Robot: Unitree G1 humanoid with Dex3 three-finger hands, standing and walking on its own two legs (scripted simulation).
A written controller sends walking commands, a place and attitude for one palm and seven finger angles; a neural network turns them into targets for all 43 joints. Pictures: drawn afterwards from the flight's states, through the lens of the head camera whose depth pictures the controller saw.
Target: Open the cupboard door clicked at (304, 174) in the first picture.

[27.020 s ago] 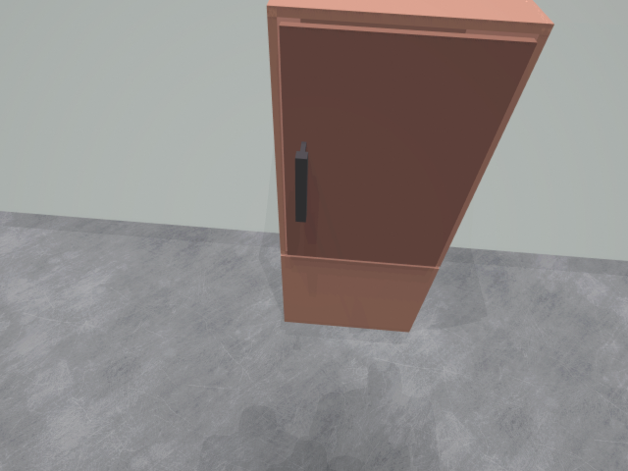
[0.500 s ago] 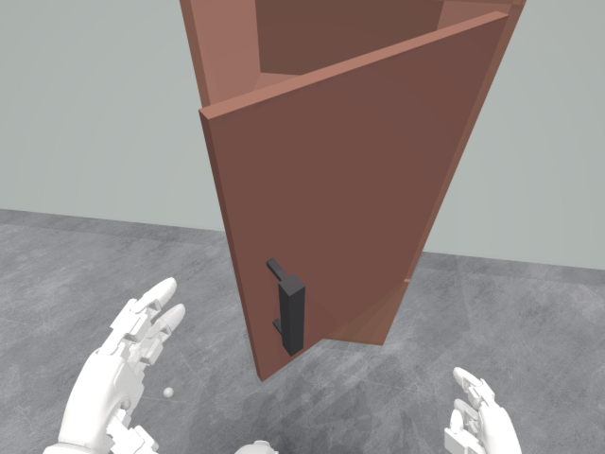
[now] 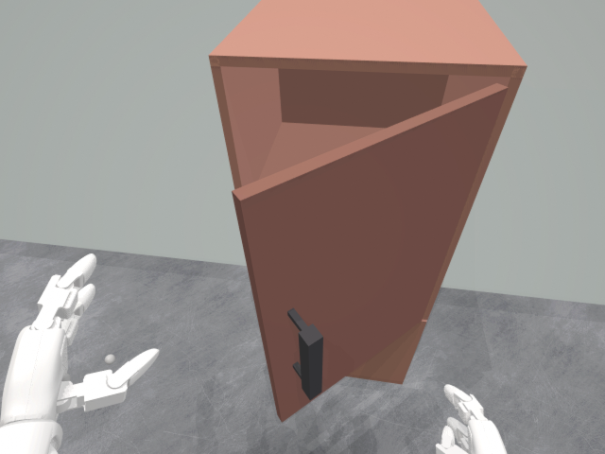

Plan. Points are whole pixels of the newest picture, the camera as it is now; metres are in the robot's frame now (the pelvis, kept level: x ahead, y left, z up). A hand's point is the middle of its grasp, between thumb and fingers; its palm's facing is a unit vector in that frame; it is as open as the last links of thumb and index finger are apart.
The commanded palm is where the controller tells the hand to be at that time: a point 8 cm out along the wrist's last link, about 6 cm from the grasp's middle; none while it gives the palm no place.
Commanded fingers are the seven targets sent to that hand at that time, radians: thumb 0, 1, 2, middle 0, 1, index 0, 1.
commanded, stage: draw the hand back to the body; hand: left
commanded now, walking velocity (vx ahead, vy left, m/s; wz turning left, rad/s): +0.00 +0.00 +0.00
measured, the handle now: (303, 355) +0.28 +0.04 -0.04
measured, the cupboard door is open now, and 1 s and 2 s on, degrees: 43 43 43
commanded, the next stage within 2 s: step back with the hand held close in 0.62 s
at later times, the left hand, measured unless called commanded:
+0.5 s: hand (87, 340) +0.18 +0.23 +0.16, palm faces +0.43 -0.81 -0.40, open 7.6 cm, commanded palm +0.13 +0.27 +0.19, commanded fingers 0.00 0.90 0.90 -0.20 -0.30 -0.20 -0.30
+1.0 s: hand (100, 332) +0.19 +0.22 +0.17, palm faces +0.34 -0.80 -0.50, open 7.4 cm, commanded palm +0.13 +0.27 +0.19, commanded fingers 0.00 0.90 0.90 -0.20 -0.30 -0.20 -0.30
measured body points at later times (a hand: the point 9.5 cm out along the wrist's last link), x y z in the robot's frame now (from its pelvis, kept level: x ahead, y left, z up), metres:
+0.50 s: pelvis +0.00 -0.03 +0.02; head -0.03 -0.05 +0.47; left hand +0.15 +0.27 +0.19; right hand +0.18 -0.25 -0.07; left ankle -0.01 +0.08 -0.72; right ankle -0.04 -0.13 -0.72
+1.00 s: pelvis -0.02 -0.03 +0.02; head -0.01 -0.06 +0.47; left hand +0.16 +0.26 +0.20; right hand +0.16 -0.28 -0.07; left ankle -0.01 +0.08 -0.72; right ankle -0.04 -0.13 -0.72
